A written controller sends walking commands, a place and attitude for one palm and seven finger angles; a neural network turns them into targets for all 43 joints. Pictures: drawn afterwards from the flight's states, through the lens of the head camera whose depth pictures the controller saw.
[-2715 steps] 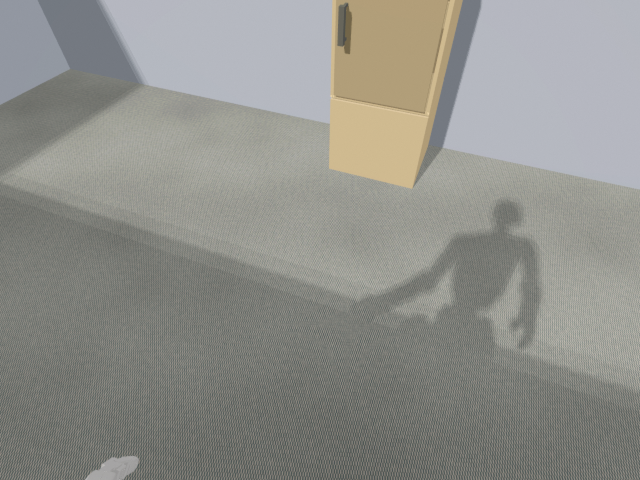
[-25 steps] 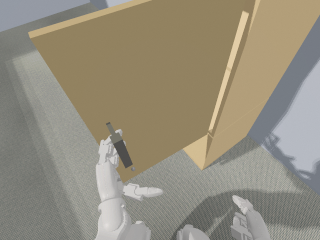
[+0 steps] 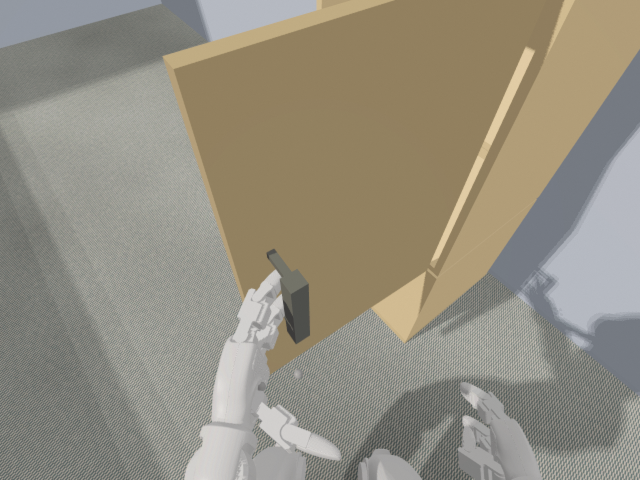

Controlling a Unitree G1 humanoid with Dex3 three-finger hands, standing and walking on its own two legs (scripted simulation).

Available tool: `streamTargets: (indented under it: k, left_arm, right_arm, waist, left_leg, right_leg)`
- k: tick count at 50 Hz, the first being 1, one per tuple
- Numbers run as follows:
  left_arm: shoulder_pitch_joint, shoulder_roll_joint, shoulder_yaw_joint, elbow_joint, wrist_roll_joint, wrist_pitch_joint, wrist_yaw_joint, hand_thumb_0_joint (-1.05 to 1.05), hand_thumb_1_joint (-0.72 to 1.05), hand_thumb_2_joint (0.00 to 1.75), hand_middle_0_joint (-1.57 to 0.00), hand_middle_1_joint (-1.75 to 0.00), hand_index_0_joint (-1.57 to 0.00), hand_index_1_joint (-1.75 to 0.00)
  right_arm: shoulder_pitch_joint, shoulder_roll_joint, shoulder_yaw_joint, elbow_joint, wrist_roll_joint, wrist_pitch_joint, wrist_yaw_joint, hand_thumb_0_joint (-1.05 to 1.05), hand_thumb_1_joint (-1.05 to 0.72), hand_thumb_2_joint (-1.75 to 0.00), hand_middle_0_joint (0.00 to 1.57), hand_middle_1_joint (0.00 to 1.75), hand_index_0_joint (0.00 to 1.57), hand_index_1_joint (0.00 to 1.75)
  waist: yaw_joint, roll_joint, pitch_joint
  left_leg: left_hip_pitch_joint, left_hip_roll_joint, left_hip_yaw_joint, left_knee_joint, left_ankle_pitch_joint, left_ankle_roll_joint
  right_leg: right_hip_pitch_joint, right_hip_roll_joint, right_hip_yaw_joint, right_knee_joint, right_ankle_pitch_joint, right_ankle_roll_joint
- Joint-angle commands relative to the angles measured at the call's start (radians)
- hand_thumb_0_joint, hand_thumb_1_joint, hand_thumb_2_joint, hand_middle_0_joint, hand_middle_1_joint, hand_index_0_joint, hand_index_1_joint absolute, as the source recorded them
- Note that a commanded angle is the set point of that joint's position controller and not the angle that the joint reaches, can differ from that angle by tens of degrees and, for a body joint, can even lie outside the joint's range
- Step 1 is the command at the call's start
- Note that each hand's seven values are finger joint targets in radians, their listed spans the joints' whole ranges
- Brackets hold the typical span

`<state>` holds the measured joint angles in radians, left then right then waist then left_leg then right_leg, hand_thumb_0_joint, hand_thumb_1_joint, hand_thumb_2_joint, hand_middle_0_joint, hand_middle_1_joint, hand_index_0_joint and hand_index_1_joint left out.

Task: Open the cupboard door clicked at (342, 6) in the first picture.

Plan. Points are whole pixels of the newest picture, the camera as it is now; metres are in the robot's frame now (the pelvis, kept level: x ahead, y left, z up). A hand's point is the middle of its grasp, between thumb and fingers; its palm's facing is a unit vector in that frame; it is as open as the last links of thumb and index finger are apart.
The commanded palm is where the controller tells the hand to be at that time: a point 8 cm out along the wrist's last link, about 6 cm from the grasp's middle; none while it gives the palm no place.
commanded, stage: slide the hand sideways off the handle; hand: left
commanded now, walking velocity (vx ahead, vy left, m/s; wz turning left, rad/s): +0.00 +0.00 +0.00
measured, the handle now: (287, 297) +0.33 +0.06 +0.05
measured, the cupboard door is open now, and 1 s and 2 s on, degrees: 86 86 86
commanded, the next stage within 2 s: draw the hand back to the body in 0.78 s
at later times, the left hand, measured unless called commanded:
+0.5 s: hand (252, 405) +0.20 +0.09 +0.05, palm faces -0.04 -1.00 +0.02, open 16.3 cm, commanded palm +0.17 +0.14 +0.05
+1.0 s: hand (215, 424) +0.18 +0.12 +0.06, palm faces -0.05 -1.00 -0.03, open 16.3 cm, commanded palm +0.15 +0.18 +0.07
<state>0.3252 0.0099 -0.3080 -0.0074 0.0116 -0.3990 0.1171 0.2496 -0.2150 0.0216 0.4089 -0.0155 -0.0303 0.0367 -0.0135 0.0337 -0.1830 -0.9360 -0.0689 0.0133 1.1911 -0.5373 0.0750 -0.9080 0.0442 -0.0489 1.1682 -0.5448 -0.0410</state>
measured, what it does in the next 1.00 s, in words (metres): stands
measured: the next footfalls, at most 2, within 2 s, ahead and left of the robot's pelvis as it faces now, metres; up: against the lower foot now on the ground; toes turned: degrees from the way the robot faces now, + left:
none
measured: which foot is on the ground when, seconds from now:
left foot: down 0.00-1.00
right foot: down 0.00-1.00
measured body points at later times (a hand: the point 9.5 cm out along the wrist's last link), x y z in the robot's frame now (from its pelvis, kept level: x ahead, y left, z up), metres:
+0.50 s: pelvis +0.01 +0.00 -0.01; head +0.07 +0.00 +0.44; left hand +0.20 +0.14 +0.05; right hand +0.20 -0.20 -0.08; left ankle +0.02 +0.07 -0.64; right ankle +0.01 -0.10 -0.64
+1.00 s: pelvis +0.00 -0.03 -0.01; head +0.06 -0.03 +0.43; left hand +0.18 +0.17 +0.06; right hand +0.20 -0.25 -0.08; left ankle +0.02 +0.07 -0.64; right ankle +0.01 -0.10 -0.64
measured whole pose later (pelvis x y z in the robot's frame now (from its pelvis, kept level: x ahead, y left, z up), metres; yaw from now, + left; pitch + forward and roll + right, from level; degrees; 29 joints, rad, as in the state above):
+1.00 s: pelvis +0.00 -0.03 -0.01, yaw +0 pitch +17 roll -2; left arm 0.62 0.21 0.00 -0.26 -0.22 -0.41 -0.19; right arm 0.23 -0.22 0.00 0.41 0.02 -0.04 -0.05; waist 0.01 0.04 -0.20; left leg -0.98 -0.04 -0.04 1.27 -0.58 0.03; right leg -0.94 0.08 -0.10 1.22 -0.58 -0.09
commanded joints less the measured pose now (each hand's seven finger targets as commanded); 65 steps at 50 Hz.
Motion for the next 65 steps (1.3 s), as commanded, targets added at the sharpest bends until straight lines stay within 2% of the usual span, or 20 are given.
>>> streamTargets:
  k: [1, 5, 8, 13, 15, 20, 22, 26, 31, 33, 37, 44, 45, 48, 50, 54, 57, 59, 63, 65]
  left_arm:
    - [0.022, -0.003, -0.026, -0.266, 0.076, -0.061, 0.045, 0.00, -0.50, 0.30, -0.15, -0.30, -0.15, -0.30]
    - [0.020, 0.017, -0.013, -0.336, 0.044, -0.048, 0.027, 0.00, -0.50, 0.30, -0.15, -0.30, -0.15, -0.30]
    - [0.024, -0.004, -0.036, -0.379, 0.016, -0.053, 0.010, 0.00, -0.50, 0.30, -0.15, -0.30, -0.15, -0.30]
    - [0.075, -0.003, -0.048, -0.375, 0.008, -0.055, -0.024, 0.00, -0.50, 0.30, -0.15, -0.30, -0.15, -0.30]
    - [0.150, 0.041, -0.002, -0.367, 0.010, -0.046, -0.030, 0.00, -0.50, 0.30, -0.15, -0.30, -0.15, -0.30]
    - [0.254, 0.094, 0.073, -0.386, -0.005, -0.034, -0.053, 0.00, -0.50, 0.30, -0.15, -0.30, -0.15, -0.30]
    - [0.255, 0.089, 0.074, -0.409, -0.025, -0.042, -0.071, 0.00, -0.50, 0.30, -0.15, -0.30, -0.15, -0.30]
    - [0.234, 0.137, 0.130, -0.450, -0.067, -0.086, -0.109, 0.00, -0.50, 0.30, -0.15, -0.30, -0.15, -0.30]
    - [0.292, 0.174, 0.189, -0.447, -0.118, -0.118, -0.173, 0.00, -0.50, 0.30, -0.15, -0.30, -0.15, -0.30]
    - [0.316, 0.193, 0.219, -0.438, -0.138, -0.110, -0.200, 0.00, -0.50, 0.30, -0.15, -0.30, -0.15, -0.30]
    - [0.354, 0.241, 0.314, -0.400, -0.179, -0.077, -0.244, 0.00, -0.50, 0.30, -0.15, -0.30, -0.15, -0.30]
    - [0.318, 0.237, 0.339, -0.410, -0.239, -0.113, -0.298, 0.00, -0.50, 0.30, -0.15, -0.30, -0.15, -0.30]
    - [0.291, 0.278, 0.368, -0.446, -0.245, -0.118, -0.301, 0.00, -0.50, 0.30, -0.15, -0.30, -0.15, -0.30]
    - [0.327, 0.322, 0.397, -0.541, -0.247, -0.102, -0.303, 0.00, -0.50, 0.30, -0.15, -0.30, -0.15, -0.30]
    - [0.339, 0.336, 0.420, -0.536, -0.253, -0.057, -0.298, 0.00, -0.50, 0.30, -0.15, -0.30, -0.15, -0.30]
    - [0.351, 0.316, 0.432, -0.483, -0.271, 0.028, -0.303, 0.00, -0.50, 0.30, -0.15, -0.30, -0.15, -0.30]
    - [0.325, 0.309, 0.438, -0.471, -0.290, 0.062, -0.313, 0.00, -0.50, 0.30, -0.15, -0.30, -0.15, -0.30]
    - [0.319, 0.329, 0.455, -0.495, -0.300, 0.064, -0.319, 0.00, -0.50, 0.30, -0.15, -0.30, -0.15, -0.30]
    - [0.303, 0.371, 0.484, -0.566, -0.311, 0.048, -0.328, 0.00, -0.50, 0.30, -0.15, -0.30, -0.15, -0.30]
    - [0.295, 0.388, 0.509, -0.561, -0.316, 0.051, -0.327, 0.00, -0.47, 0.32, -0.15, -0.30, -0.15, -0.30]
  right_arm:
    - [-0.073, -0.101, -0.046, -0.188, 0.005, -0.025, 0.014, 0.00, -0.90, -0.90, 0.20, 0.30, 0.20, 0.30]
    - [-0.071, -0.104, -0.044, -0.203, 0.010, -0.010, 0.000, 0.00, -0.90, -0.90, 0.20, 0.30, 0.20, 0.30]
    - [-0.071, -0.105, -0.043, -0.206, 0.014, -0.009, -0.008, 0.00, -0.90, -0.90, 0.20, 0.30, 0.20, 0.30]
    - [-0.064, -0.110, -0.045, -0.200, 0.015, -0.016, -0.013, 0.00, -0.90, -0.90, 0.20, 0.30, 0.20, 0.30]
    - [-0.059, -0.111, -0.045, -0.206, 0.014, -0.013, -0.015, 0.00, -0.90, -0.90, 0.20, 0.30, 0.20, 0.30]
    - [-0.051, -0.098, -0.046, -0.219, 0.017, -0.006, -0.019, 0.00, -0.90, -0.90, 0.20, 0.30, 0.20, 0.30]
    - [-0.053, -0.098, -0.046, -0.222, 0.021, -0.007, -0.021, 0.00, -0.90, -0.90, 0.20, 0.30, 0.20, 0.30]
    - [-0.064, -0.100, -0.046, -0.205, 0.020, -0.027, -0.038, 0.00, -0.90, -0.90, 0.20, 0.30, 0.20, 0.30]
    - [-0.069, -0.104, -0.051, -0.190, 0.023, -0.049, -0.049, 0.00, -0.90, -0.90, 0.20, 0.30, 0.20, 0.30]
    - [-0.066, -0.106, -0.054, -0.187, 0.026, -0.050, -0.053, 0.00, -0.90, -0.90, 0.20, 0.30, 0.20, 0.30]
    - [-0.077, -0.101, -0.062, -0.182, 0.035, -0.045, -0.069, 0.00, -0.90, -0.90, 0.20, 0.30, 0.20, 0.30]
    - [-0.086, -0.101, -0.062, -0.164, 0.036, -0.074, -0.083, 0.00, -0.90, -0.90, 0.20, 0.30, 0.20, 0.30]
    - [-0.083, -0.106, -0.061, -0.164, 0.037, -0.074, -0.086, 0.00, -0.90, -0.90, 0.20, 0.30, 0.20, 0.30]
    - [-0.077, -0.105, -0.063, -0.184, 0.047, -0.069, -0.091, 0.00, -0.90, -0.90, 0.20, 0.30, 0.20, 0.30]
    - [-0.073, -0.103, -0.062, -0.188, 0.056, -0.055, -0.095, 0.00, -0.90, -0.90, 0.20, 0.30, 0.20, 0.30]
    - [-0.077, -0.108, -0.053, -0.203, 0.067, -0.039, -0.106, 0.00, -0.90, -0.90, 0.20, 0.30, 0.20, 0.30]
    - [-0.079, -0.119, -0.044, -0.208, 0.069, -0.046, -0.113, 0.00, -0.90, -0.90, 0.20, 0.30, 0.20, 0.30]
    - [-0.073, -0.123, -0.041, -0.213, 0.070, -0.055, -0.118, 0.00, -0.90, -0.90, 0.20, 0.30, 0.20, 0.30]
    - [-0.061, -0.122, -0.035, -0.208, 0.071, -0.084, -0.120, 0.00, -0.90, -0.90, 0.20, 0.30, 0.20, 0.30]
    - [-0.058, -0.124, -0.035, -0.193, 0.072, -0.091, -0.120, 0.00, -0.90, -0.90, 0.20, 0.30, 0.20, 0.30]
  waist:
    - [0.016, 0.011, -0.205]
    - [0.006, -0.020, -0.197]
    - [-0.005, -0.012, -0.200]
    - [-0.014, -0.012, -0.186]
    - [0.014, -0.009, -0.199]
    - [0.033, -0.051, -0.229]
    - [0.020, -0.050, -0.203]
    - [0.006, -0.047, -0.191]
    - [0.010, 0.001, -0.190]
    - [0.011, 0.000, -0.196]
    - [0.019, -0.070, -0.196]
    - [-0.001, -0.047, -0.176]
    - [0.005, -0.045, -0.202]
    - [0.031, 0.032, -0.256]
    - [0.025, 0.006, -0.231]
    - [0.005, -0.047, -0.113]
    - [-0.002, -0.078, -0.068]
    - [0.000, -0.072, -0.069]
    - [0.013, 0.010, -0.080]
    - [0.011, 0.005, -0.067]
  left_leg:
    - [0.236, 0.064, -0.144, -0.194, 0.260, -0.091]
    - [0.239, 0.071, -0.169, -0.210, 0.225, -0.098]
    - [0.266, 0.084, -0.201, -0.221, 0.211, -0.110]
    - [0.260, 0.090, -0.226, -0.219, 0.204, -0.123]
    - [0.242, 0.083, -0.206, -0.216, 0.244, -0.123]
    - [0.197, 0.061, -0.139, -0.170, 0.337, -0.102]
    - [0.185, 0.060, -0.127, -0.161, 0.314, -0.094]
    - [0.131, 0.050, -0.110, -0.132, 0.228, -0.069]
    - [0.105, 0.043, -0.098, -0.111, 0.219, -0.063]
    - [0.091, 0.041, -0.090, -0.104, 0.211, -0.060]
    - [0.025, 0.040, -0.073, -0.078, 0.195, -0.053]
    - [-0.017, 0.042, -0.070, -0.033, 0.163, -0.055]
    - [-0.016, 0.044, -0.073, -0.034, 0.171, -0.052]
    - [0.079, 0.041, -0.066, -0.084, 0.217, -0.050]
    - [0.100, 0.042, -0.068, -0.113, 0.214, -0.046]
    - [0.104, 0.044, -0.064, -0.159, 0.144, -0.043]
    - [0.125, 0.046, -0.070, -0.190, 0.122, -0.041]
    - [0.154, 0.048, -0.071, -0.211, 0.125, -0.040]
    - [0.236, 0.049, -0.075, -0.262, 0.178, -0.041]
    - [0.254, 0.052, -0.081, -0.277, 0.195, -0.040]
  right_leg:
    - [0.027, -0.026, 0.001, -0.103, 0.177, -0.017]
    - [0.042, -0.019, 0.000, -0.111, 0.169, -0.016]
    - [0.010, -0.018, -0.002, -0.096, 0.158, -0.005]
    - [-0.028, -0.019, -0.004, -0.075, 0.148, 0.001]
    - [0.007, -0.017, 0.000, -0.072, 0.165, -0.005]
    - [0.098, -0.010, 0.006, -0.091, 0.253, -0.010]
    - [0.095, -0.010, 0.007, -0.101, 0.256, -0.006]
    - [0.094, -0.007, 0.023, -0.114, 0.233, -0.004]
    - [0.095, -0.005, 0.034, -0.117, 0.236, -0.004]
    - [0.109, -0.006, 0.041, -0.126, 0.240, -0.001]
    - [0.181, -0.018, 0.086, -0.154, 0.273, 0.015]
    - [0.168, -0.037, 0.131, -0.174, 0.270, 0.034]
    - [0.193, -0.036, 0.139, -0.172, 0.264, 0.031]
    - [0.239, -0.033, 0.130, -0.191, 0.296, 0.025]
    - [0.262, -0.028, 0.124, -0.226, 0.284, 0.031]
    - [0.256, -0.036, 0.128, -0.317, 0.168, 0.045]
    - [0.261, -0.038, 0.123, -0.360, 0.112, 0.047]
    - [0.278, -0.038, 0.121, -0.378, 0.111, 0.046]
    - [0.310, -0.026, 0.090, -0.380, 0.175, 0.030]
    - [0.326, -0.022, 0.086, -0.393, 0.194, 0.029]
